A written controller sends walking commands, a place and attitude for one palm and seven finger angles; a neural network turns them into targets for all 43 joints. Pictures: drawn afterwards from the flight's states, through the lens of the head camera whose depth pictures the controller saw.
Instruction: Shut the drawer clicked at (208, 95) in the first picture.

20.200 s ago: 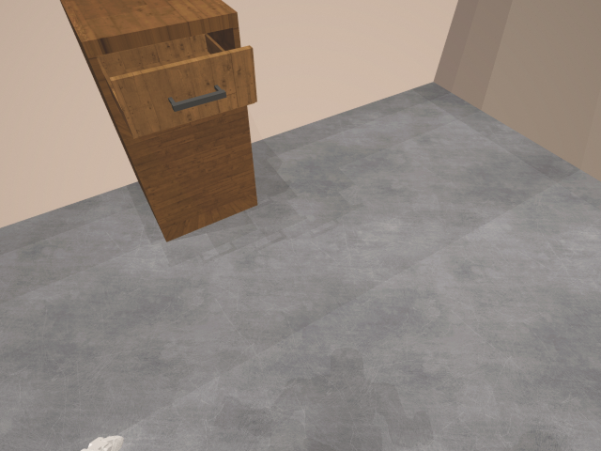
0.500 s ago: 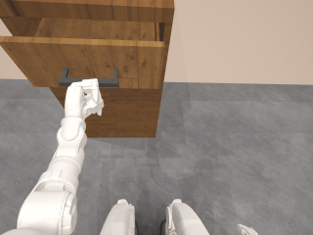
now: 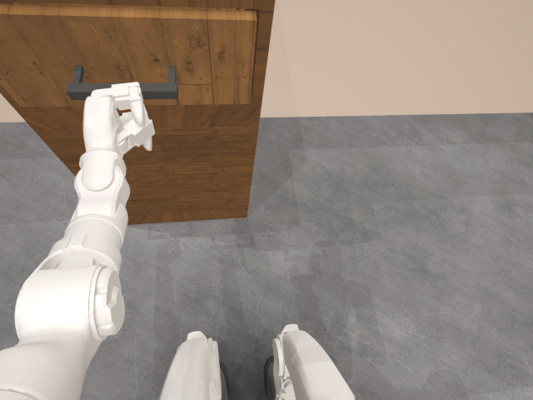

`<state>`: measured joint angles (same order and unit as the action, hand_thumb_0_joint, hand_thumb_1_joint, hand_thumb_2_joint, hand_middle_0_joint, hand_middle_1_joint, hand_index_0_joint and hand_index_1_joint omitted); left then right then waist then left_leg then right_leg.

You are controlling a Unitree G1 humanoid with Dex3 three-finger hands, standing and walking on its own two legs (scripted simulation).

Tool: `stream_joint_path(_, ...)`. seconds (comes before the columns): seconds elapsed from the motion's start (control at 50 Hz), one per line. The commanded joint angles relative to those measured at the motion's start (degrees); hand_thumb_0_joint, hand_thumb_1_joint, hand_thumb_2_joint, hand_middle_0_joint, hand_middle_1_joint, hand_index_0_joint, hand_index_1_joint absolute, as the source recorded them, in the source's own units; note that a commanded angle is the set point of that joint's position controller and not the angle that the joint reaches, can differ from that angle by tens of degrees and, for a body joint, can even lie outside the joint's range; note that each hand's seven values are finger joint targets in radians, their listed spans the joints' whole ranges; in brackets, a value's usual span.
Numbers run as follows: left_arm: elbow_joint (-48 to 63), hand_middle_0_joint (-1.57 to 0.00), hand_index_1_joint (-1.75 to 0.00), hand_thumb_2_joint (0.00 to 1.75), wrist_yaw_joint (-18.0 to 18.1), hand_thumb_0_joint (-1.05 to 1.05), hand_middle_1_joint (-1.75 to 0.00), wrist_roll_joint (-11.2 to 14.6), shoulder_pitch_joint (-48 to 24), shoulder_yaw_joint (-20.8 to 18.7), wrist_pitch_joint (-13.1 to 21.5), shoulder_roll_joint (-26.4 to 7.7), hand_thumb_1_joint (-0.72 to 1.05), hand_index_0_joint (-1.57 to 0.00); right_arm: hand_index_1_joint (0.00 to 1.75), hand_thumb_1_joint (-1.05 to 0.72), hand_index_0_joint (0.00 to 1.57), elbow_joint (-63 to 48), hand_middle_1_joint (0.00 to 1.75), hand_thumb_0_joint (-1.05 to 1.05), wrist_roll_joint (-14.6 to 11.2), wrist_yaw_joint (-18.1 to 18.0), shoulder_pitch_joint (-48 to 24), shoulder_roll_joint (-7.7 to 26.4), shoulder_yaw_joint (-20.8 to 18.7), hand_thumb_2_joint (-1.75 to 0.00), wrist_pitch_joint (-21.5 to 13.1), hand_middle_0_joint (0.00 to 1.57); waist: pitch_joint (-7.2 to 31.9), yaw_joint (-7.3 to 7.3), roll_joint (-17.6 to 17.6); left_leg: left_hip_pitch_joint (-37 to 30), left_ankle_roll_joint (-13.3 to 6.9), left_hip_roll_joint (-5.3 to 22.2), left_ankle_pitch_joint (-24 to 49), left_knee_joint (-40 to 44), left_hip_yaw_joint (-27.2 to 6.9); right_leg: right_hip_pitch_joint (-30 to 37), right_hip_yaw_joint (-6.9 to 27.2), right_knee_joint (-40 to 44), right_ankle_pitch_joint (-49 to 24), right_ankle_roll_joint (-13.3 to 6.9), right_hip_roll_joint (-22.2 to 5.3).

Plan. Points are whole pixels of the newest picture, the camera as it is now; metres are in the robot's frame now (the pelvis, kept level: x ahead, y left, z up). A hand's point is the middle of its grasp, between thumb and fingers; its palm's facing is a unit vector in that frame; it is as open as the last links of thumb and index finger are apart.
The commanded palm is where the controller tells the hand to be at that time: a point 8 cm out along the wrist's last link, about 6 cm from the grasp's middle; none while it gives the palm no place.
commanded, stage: push the drawer shut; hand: left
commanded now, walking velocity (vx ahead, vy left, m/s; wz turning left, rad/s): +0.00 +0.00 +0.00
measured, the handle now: (125, 82) +0.58 +0.16 +0.05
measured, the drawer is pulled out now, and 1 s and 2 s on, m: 0.02 0.00 0.00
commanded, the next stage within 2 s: pull the fist back off the drawer in 0.66 s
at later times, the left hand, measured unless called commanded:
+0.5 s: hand (147, 110) +0.54 +0.13 +0.04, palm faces +0.05 -1.00 -0.06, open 3.8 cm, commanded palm +0.56 +0.15 +0.05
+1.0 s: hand (147, 109) +0.54 +0.13 +0.04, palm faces +0.04 -1.00 -0.06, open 3.8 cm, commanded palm +0.54 +0.15 +0.05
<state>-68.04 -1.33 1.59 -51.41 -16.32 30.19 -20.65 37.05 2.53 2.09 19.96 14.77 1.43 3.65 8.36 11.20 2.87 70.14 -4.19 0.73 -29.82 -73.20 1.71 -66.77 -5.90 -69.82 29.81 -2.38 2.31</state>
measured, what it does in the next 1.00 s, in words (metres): stands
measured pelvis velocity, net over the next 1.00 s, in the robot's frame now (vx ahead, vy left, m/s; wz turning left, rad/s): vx -0.02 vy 0.00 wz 0.00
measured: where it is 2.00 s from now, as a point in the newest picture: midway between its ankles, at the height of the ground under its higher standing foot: outside the picture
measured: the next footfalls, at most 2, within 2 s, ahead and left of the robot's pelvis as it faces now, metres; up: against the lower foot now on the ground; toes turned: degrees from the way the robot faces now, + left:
none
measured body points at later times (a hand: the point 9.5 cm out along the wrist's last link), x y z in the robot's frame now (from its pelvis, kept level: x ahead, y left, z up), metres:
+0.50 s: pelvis -0.01 +0.00 -0.01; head +0.16 +0.03 +0.41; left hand +0.53 +0.19 +0.04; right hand -0.02 -0.26 -0.11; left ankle +0.03 +0.07 -0.62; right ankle +0.03 -0.10 -0.62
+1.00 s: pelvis -0.02 +0.00 -0.01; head +0.15 +0.03 +0.40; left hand +0.53 +0.19 +0.04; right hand -0.05 -0.27 -0.11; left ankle +0.03 +0.07 -0.62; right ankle +0.03 -0.10 -0.62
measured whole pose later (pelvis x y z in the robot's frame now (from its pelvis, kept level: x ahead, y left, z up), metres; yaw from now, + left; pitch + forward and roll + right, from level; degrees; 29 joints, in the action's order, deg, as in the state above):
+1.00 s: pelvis -0.02 +0.00 -0.01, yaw +0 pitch +29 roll -6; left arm -76.3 -0.1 -0.3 -62.7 -15.8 26.7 -28.3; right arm 39.1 3.6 1.9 22.4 15.7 3.5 -0.3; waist 7.5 15.2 3.3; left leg 76.7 -3.8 1.0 -28.0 -75.4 -0.8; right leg -71.9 -8.4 -70.4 27.8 -3.0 2.7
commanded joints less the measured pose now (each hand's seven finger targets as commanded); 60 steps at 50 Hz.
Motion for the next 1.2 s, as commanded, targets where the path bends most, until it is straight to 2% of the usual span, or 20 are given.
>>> stream_joint_path(0.0, 12.9, -1.40, -1.60, 0.90, 0.6, 0.00, -1.60, 0.3, -34.4, -2.3, 4.1, -12.9, 0.90, -1.40, 0.30, -0.90, 0.20, -2.1, 0.30, 0.00, 0.2, -0.4, 10.3, 11.1, -3.6, -0.90, -0.2, 0.20, 29.6, 3.52, 6.5, -27.7, 2.3, 0.8, 17.2, 7.9, -9.0, 4.8, 4.6, 8.7, -11.3, 0.7, 0.8)
stream_joint_path(0.2, 14.3, -1.40, -1.60, 0.90, 0.9, 0.00, -1.60, -0.4, -41.9, -1.0, 3.5, -12.7, 0.90, -1.40, 0.30, -0.90, 0.20, -1.4, 0.30, 0.00, 0.8, 0.1, 12.7, 11.2, -3.5, -0.90, 0.6, 0.20, 33.2, 5.34, 10.6, -32.6, 2.8, 1.7, 22.4, 7.0, -11.0, 1.8, 3.9, 7.8, -13.6, 0.7, 1.0)
stream_joint_path(0.22, 14.1, -1.40, -1.60, 0.90, 1.2, 0.00, -1.60, -0.5, -42.0, -1.7, 3.5, -13.3, 0.90, -1.40, 0.30, -0.90, 0.20, -1.1, 0.30, 0.00, 0.8, 0.1, 12.9, 11.3, -3.7, -0.90, 0.6, 0.20, 33.1, 5.60, 9.2, -32.6, 2.7, 1.8, 22.2, 6.9, -11.4, 1.6, 3.9, 7.9, -13.6, 0.8, 1.0)
stream_joint_path(0.26, 13.3, -1.40, -1.60, 0.90, 1.8, 0.00, -1.60, -1.3, -43.4, -1.9, 3.4, -14.5, 0.90, -1.40, 0.30, -0.90, 0.20, -0.7, 0.30, 0.00, 1.0, 0.0, 13.4, 11.5, -3.6, -0.90, 0.6, 0.20, 32.3, 6.08, 9.0, -31.5, 2.6, 1.8, 20.3, 7.0, -11.4, 1.4, 3.8, 8.1, -12.4, 0.8, 1.0)
stream_joint_path(0.32, 12.6, -1.40, -1.60, 0.90, 2.3, 0.00, -1.60, -2.4, -47.6, 1.6, 3.4, -11.7, 0.90, -1.40, 0.30, -0.90, 0.20, 0.0, 0.30, 0.00, 1.2, 0.1, 13.3, 11.5, -3.4, -0.90, 0.3, 0.20, 30.3, 7.77, 12.2, -32.8, 3.0, 2.0, 17.6, 7.3, -12.7, -3.1, 3.5, 7.9, -10.6, 0.7, 0.8)
stream_joint_path(0.36, 12.0, -1.40, -1.60, 0.90, 2.8, 0.00, -1.60, -2.8, -48.3, 0.5, 3.3, -13.6, 0.90, -1.40, 0.30, -0.90, 0.20, 0.0, 0.30, 0.00, 1.3, 0.0, 13.7, 11.9, -3.2, -0.90, 0.2, 0.20, 30.3, 7.65, 12.3, -32.1, 2.9, 1.9, 16.7, 7.5, -12.9, -2.7, 3.6, 7.9, -10.0, 0.6, 0.9)
stream_joint_path(0.38, 13.2, -1.40, -1.60, 0.90, 2.8, 0.00, -1.60, -2.6, -50.6, 2.5, 3.5, -11.7, 0.90, -1.40, 0.30, -0.90, 0.20, 0.1, 0.30, 0.00, 1.4, 0.0, 13.8, 11.8, -3.3, -0.90, 0.0, 0.20, 31.3, 8.77, 13.2, -34.1, 3.0, 2.1, 17.3, 7.6, -13.7, -3.9, 3.4, 7.8, -10.5, 0.7, 0.8)
stream_joint_path(0.42, 13.3, -1.40, -1.60, 0.90, 2.8, 0.00, -1.60, -2.6, -51.5, 1.9, 3.5, -12.5, 0.90, -1.40, 0.30, -0.90, 0.20, 0.4, 0.30, 0.00, 1.5, 0.0, 13.8, 12.0, -3.3, -0.90, -0.4, 0.20, 33.0, 8.38, 14.2, -34.7, 3.2, 2.0, 17.0, 7.4, -13.9, -4.0, 3.5, 7.7, -10.3, 0.6, 0.8)
stream_joint_path(0.5, 12.5, -1.40, -1.60, 0.90, 2.8, 0.00, -1.60, -2.0, -54.3, 3.2, 3.1, -11.6, 0.90, -1.40, 0.30, -0.90, 0.20, 0.9, 0.30, 0.00, 1.4, -0.2, 13.9, 12.1, -3.0, -0.90, -1.2, 0.20, 32.1, 9.78, 13.8, -33.6, 2.9, 1.9, 14.0, 7.7, -14.0, -4.4, 3.5, 8.3, -8.9, 0.7, 1.0)
stream_joint_path(0.56, 13.0, -1.40, -1.60, 0.90, 3.0, 0.00, -1.60, -1.9, -55.8, 1.5, 3.2, -15.4, 0.90, -1.40, 0.30, -0.90, 0.20, 0.9, 0.30, 0.00, 1.3, -0.6, 13.8, 12.5, -2.5, -0.90, -1.9, 0.20, 32.8, 9.64, 14.4, -31.3, 2.5, 1.5, 12.0, 7.5, -12.9, -2.9, 4.0, 8.7, -7.7, 0.4, 1.1)
stream_joint_path(0.6, 13.2, -1.40, -1.60, 0.90, 2.7, 0.00, -1.60, -1.6, -56.5, 3.4, 3.3, -13.1, 0.90, -1.40, 0.30, -0.90, 0.20, 1.1, 0.30, 0.00, 1.2, -0.6, 13.8, 12.3, -2.5, -0.90, -2.4, 0.20, 33.6, 10.26, 15.3, -32.5, 2.5, 1.5, 12.4, 7.5, -13.0, -3.8, 4.0, 8.8, -8.0, 0.5, 1.2)
stream_joint_path(0.66, 11.3, -1.40, -1.60, 0.90, 2.8, 0.00, -1.60, -1.4, -56.6, 2.4, 2.8, -15.6, 0.90, -1.40, 0.30, -0.90, 0.20, 1.1, 0.30, 0.00, 0.9, -1.0, 13.5, 12.6, -2.0, -0.90, -3.1, 0.20, 30.6, 10.67, 13.5, -27.8, 2.1, 1.3, 8.0, 7.9, -12.0, -2.4, 4.4, 9.5, -5.5, 0.6, 1.3)
stream_joint_path(0.7, 11.4, -1.40, -1.60, 0.90, 2.5, 0.00, -1.60, -1.1, -57.3, 4.0, 2.7, -13.7, 0.90, -1.40, 0.30, -0.90, 0.20, 1.3, 0.30, 0.00, 0.7, -1.1, 13.3, 12.7, -2.0, -0.90, -3.8, 0.20, 31.1, 11.21, 14.7, -29.4, 2.1, 1.6, 6.3, 8.5, -12.7, -4.3, 4.3, 9.6, -4.9, 0.7, 1.2)
stream_joint_path(0.74, 11.3, -1.40, -1.60, 0.90, 2.4, 0.00, -1.60, -0.8, -56.9, 2.4, 2.4, -16.6, 0.90, -1.40, 0.30, -0.90, 0.20, 1.4, 0.30, 0.00, 0.6, -1.5, 13.3, 13.0, -1.7, -0.90, -4.3, 0.20, 31.4, 11.01, 14.0, -27.3, 1.9, 1.4, 5.7, 8.2, -12.0, -2.7, 4.7, 9.8, -4.4, 0.7, 1.2)
stream_joint_path(0.8, 12.1, -1.40, -1.60, 0.90, 2.1, 0.00, -1.60, -0.9, -57.2, 2.8, 2.7, -15.8, 0.90, -1.40, 0.30, -0.90, 0.20, 1.4, 0.30, 0.00, 0.8, -1.4, 13.7, 12.9, -1.8, -0.90, -4.7, 0.20, 32.6, 10.60, 16.1, -29.6, 2.2, 1.4, 7.7, 8.3, -12.5, -3.5, 4.2, 9.1, -5.5, 0.4, 1.1)
stream_joint_path(0.88, 11.3, -1.40, -1.60, 0.90, 1.9, 0.00, -1.60, -0.6, -55.1, 1.3, 2.5, -16.0, 0.90, -1.40, 0.30, -0.90, 0.20, 1.2, 0.30, 0.00, 0.9, -0.9, 14.1, 12.9, -2.0, -0.90, -4.7, 0.20, 33.2, 9.75, 14.4, -29.4, 2.1, 1.3, 9.9, 7.7, -12.3, -2.1, 4.1, 9.1, -6.7, 0.3, 1.3)
stream_joint_path(0.92, 11.0, -1.40, -1.60, 0.90, 1.8, 0.00, -1.60, -0.5, -53.9, -1.3, 2.4, -19.3, 0.90, -1.40, 0.30, -0.90, 0.20, 1.1, 0.30, 0.00, 0.9, -0.9, 14.0, 13.1, -1.9, -0.90, -4.5, 0.20, 33.4, 8.93, 13.2, -27.1, 2.0, 1.2, 9.9, 7.1, -11.5, 0.2, 4.4, 9.2, -6.6, 0.4, 1.3)
stream_joint_path(0.98, 12.1, -1.40, -1.60, 0.90, 1.1, 0.00, -1.60, -0.4, -53.0, 0.3, 2.8, -16.3, 0.90, -1.40, 0.30, -0.90, 0.20, 0.6, 0.30, 0.00, 1.0, -0.5, 13.7, 12.6, -2.1, -0.90, -4.3, 0.20, 33.0, 8.42, 14.6, -27.8, 2.0, 1.1, 10.5, 7.5, -11.3, 0.2, 4.4, 9.2, -6.8, 0.3, 1.1)
stream_joint_path(1.02, 10.8, -1.40, -1.60, 0.90, 1.0, 0.00, -1.60, -0.3, -50.0, -2.2, 2.5, -18.5, 0.90, -1.40, 0.30, -0.90, 0.20, 0.6, 0.30, 0.00, 0.9, -0.2, 13.6, 13.0, -2.2, -0.90, -3.8, 0.20, 32.3, 7.29, 12.9, -27.5, 2.2, 1.4, 10.6, 7.5, -11.8, 0.2, 4.1, 8.9, -6.9, 0.2, 1.2)
stream_joint_path(1.18, 13.7, -1.40, -1.60, 0.90, 0.3, 0.00, -1.60, 0.5, -39.9, -1.2, 2.9, -13.6, 0.90, -1.40, 0.30, -0.90, 0.20, -1.0, 0.30, 0.00, 0.7, 0.9, 13.0, 12.1, -3.0, -0.90, -2.1, 0.20, 34.0, 4.49, 11.3, -31.3, 2.6, 1.6, 16.9, 8.2, -11.5, 2.7, 3.7, 8.7, -10.4, 0.2, 1.2)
